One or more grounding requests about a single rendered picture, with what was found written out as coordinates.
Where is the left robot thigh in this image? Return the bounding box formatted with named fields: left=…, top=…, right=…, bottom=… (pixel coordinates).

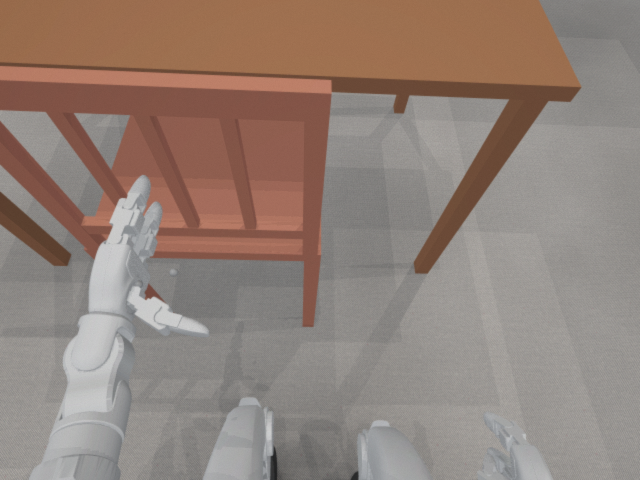
left=202, top=405, right=274, bottom=480

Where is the left robot forearm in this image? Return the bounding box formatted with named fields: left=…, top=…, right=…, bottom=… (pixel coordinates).
left=29, top=312, right=137, bottom=480

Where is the robot thigh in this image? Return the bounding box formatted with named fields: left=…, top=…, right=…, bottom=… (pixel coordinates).
left=357, top=426, right=433, bottom=480
left=202, top=405, right=274, bottom=480

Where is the robot left hand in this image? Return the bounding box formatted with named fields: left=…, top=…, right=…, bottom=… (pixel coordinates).
left=88, top=175, right=210, bottom=337

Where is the right robot thigh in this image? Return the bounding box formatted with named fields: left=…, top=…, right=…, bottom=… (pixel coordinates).
left=357, top=426, right=433, bottom=480

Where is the table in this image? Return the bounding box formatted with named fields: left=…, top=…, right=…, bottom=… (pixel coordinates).
left=0, top=0, right=581, bottom=274

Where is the robot right hand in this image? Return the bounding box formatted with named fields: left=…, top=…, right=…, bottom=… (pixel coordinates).
left=477, top=411, right=553, bottom=480

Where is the chair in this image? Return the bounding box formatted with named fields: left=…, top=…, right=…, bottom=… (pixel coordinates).
left=0, top=66, right=332, bottom=327

